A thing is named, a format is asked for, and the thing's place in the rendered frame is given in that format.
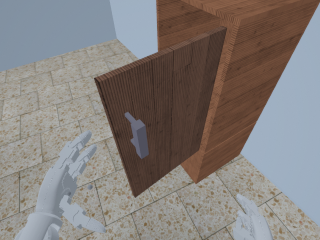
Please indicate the handle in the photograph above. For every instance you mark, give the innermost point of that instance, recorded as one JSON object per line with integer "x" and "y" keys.
{"x": 139, "y": 139}

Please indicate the cupboard door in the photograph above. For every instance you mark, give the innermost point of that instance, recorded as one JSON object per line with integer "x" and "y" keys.
{"x": 170, "y": 92}

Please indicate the left robot forearm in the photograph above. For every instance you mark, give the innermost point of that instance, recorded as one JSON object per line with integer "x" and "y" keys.
{"x": 40, "y": 226}

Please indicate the robot left hand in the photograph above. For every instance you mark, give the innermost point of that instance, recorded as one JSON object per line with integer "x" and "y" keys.
{"x": 61, "y": 178}

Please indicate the robot right hand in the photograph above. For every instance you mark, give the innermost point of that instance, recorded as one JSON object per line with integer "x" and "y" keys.
{"x": 256, "y": 226}

